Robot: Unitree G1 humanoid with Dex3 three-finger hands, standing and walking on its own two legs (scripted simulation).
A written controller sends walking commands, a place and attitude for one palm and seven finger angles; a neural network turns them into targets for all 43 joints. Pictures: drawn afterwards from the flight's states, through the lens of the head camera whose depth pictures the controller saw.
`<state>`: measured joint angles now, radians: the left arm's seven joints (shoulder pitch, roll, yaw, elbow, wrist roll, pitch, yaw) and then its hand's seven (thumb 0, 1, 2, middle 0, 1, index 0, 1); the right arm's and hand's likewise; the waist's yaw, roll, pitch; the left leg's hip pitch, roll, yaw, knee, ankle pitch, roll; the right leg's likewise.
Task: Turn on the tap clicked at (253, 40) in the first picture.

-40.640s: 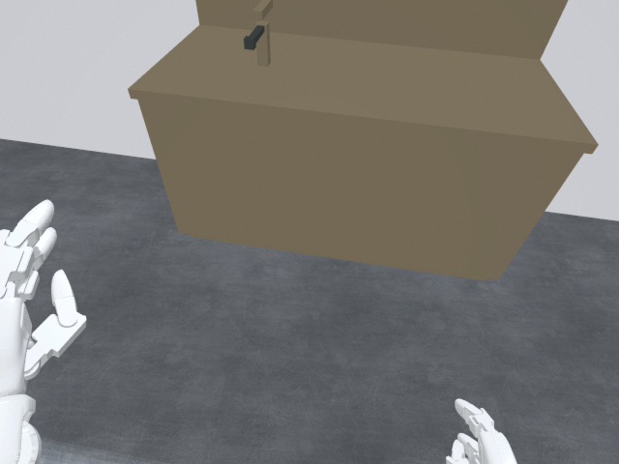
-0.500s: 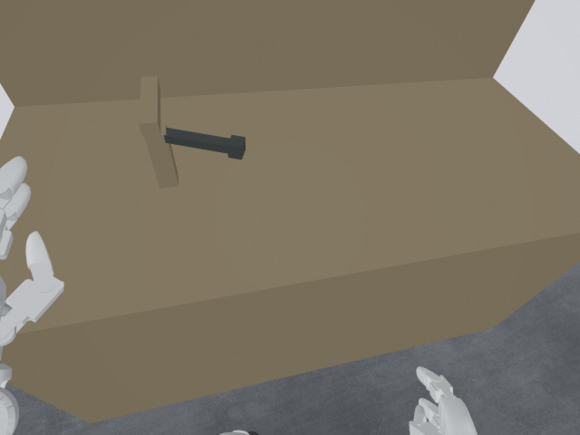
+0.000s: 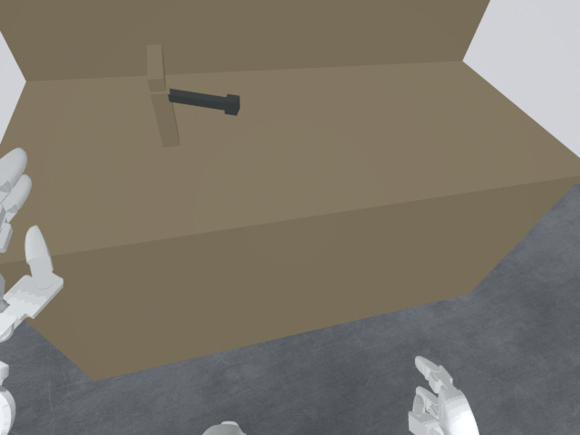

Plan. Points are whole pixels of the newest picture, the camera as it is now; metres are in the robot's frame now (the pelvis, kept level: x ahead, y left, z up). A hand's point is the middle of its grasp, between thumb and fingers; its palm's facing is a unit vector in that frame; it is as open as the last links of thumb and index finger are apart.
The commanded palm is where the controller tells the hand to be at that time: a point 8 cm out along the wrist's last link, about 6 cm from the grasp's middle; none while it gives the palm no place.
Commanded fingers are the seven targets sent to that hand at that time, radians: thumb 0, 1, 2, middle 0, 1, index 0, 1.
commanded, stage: stop stepping back and stand still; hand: left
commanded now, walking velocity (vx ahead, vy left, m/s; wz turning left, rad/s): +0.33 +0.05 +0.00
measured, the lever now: (232, 104) +0.68 +0.15 +0.09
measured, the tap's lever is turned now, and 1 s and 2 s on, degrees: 67 67 67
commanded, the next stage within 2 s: none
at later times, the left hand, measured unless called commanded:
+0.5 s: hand out of the picture +0.06 +0.25 +0.20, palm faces +0.45 -0.83 -0.33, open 7.4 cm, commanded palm +0.00 +0.29 +0.19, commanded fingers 0.00 0.90 0.90 -0.20 -0.30 -0.20 -0.30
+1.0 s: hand out of the picture -0.06 +0.26 +0.18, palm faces +0.39 -0.85 -0.36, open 7.4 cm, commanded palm -0.12 +0.30 +0.19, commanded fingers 0.00 0.90 0.90 -0.20 -0.30 -0.20 -0.30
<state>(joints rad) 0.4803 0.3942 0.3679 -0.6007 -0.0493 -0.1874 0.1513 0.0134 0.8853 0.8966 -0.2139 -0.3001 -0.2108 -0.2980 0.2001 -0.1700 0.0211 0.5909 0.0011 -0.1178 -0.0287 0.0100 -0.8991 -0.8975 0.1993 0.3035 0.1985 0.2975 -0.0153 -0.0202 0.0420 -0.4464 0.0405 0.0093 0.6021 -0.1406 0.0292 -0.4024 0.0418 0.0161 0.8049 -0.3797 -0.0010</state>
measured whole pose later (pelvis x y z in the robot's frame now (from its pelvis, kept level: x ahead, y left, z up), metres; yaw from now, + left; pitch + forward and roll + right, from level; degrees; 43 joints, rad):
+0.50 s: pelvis -0.15 +0.00 -0.02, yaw +3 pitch -3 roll -1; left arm 0.36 0.40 0.39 -0.46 -0.03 -0.21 0.11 0.01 0.89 0.90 -0.21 -0.30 -0.21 -0.30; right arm 0.33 -0.20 0.01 0.68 0.02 -0.10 -0.02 0.01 -0.90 -0.90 0.20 0.30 0.20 0.30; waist -0.06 -0.01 -0.07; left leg -0.30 -0.01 -0.03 0.83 -0.48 0.03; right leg -0.40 0.04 -0.08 0.80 -0.30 -0.03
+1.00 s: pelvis -0.27 +0.02 -0.02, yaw +3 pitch -1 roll -4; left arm 0.43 0.41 0.39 -0.53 -0.06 -0.19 0.09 0.01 0.89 0.90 -0.21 -0.30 -0.21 -0.30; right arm 0.28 -0.16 0.05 0.65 0.02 -0.09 0.00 0.01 -0.90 -0.90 0.20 0.30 0.20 0.30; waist -0.07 0.02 -0.04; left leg -0.34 0.01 0.01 0.88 -0.51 0.07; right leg -0.34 0.06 -0.13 0.73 -0.38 -0.06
